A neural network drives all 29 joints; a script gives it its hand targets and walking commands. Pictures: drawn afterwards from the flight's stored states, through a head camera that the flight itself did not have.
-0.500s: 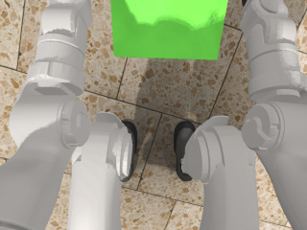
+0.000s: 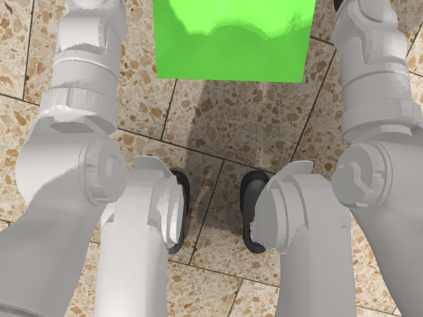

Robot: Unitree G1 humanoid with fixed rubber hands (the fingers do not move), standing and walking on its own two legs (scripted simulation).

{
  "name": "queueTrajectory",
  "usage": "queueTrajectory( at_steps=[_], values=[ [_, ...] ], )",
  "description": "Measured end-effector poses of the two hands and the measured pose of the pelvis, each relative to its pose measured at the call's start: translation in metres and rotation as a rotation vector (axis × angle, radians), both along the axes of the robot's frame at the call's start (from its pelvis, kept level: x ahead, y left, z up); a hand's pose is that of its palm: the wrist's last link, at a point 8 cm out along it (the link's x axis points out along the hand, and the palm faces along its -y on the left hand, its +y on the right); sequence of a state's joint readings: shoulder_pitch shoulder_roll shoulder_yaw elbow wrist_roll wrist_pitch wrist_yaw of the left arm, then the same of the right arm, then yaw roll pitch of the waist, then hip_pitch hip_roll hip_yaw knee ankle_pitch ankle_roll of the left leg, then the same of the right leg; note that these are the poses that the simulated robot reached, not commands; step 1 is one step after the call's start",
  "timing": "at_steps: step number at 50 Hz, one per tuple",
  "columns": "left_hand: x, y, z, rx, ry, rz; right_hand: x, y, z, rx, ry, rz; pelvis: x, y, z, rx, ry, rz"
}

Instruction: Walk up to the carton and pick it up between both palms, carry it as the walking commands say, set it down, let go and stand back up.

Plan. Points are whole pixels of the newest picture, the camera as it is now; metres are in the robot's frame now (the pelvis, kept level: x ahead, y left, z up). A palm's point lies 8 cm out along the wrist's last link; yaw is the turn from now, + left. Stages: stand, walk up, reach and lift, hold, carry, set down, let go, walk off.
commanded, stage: set down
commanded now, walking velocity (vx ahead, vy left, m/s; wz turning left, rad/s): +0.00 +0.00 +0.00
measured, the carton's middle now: out of the picture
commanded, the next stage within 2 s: none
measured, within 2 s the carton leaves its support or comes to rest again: rests again in 0.24 s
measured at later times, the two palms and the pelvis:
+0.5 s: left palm out of the picture +0.53 +0.16 -0.18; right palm (341, 5) +0.53 -0.15 -0.18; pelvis -0.01 +0.00 -0.01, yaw +0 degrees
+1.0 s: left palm (95, 2) +0.52 +0.19 -0.19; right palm (347, 20) +0.52 -0.17 -0.19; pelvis -0.02 +0.00 -0.01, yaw +1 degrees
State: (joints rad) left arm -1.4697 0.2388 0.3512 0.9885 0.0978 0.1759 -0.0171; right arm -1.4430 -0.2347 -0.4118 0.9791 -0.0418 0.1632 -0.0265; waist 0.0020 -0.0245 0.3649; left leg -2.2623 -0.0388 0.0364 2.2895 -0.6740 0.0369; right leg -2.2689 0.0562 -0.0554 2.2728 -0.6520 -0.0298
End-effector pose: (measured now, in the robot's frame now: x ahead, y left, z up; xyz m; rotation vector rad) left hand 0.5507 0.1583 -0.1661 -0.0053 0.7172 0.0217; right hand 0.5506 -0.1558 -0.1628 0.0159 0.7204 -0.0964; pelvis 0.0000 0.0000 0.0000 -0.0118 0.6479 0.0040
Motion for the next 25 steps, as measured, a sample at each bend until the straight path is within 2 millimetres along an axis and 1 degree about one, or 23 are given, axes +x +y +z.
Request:
queueTrajectory(
  at_steps=[6, 12, 25],
  values=[
    [0.000, 0.001, -0.003, 0.003, 0.006, -0.001, 0.001, 0.001, -0.003, 0.000, 0.006, 0.006, 0.002, 0.000, 0.000, 0.000, 0.002, 0.000],
    [-0.011, 0.007, -0.019, 0.031, 0.068, -0.014, -0.008, 0.005, -0.019, -0.012, 0.074, 0.040, 0.004, 0.000, 0.000, -0.001, 0.003, 0.001],
    [-0.016, 0.004, -0.019, 0.032, 0.054, -0.015, -0.016, 0.004, -0.018, -0.029, 0.066, 0.048, -0.006, 0.003, -0.008, -0.005, -0.069, 0.005]
  ],
)
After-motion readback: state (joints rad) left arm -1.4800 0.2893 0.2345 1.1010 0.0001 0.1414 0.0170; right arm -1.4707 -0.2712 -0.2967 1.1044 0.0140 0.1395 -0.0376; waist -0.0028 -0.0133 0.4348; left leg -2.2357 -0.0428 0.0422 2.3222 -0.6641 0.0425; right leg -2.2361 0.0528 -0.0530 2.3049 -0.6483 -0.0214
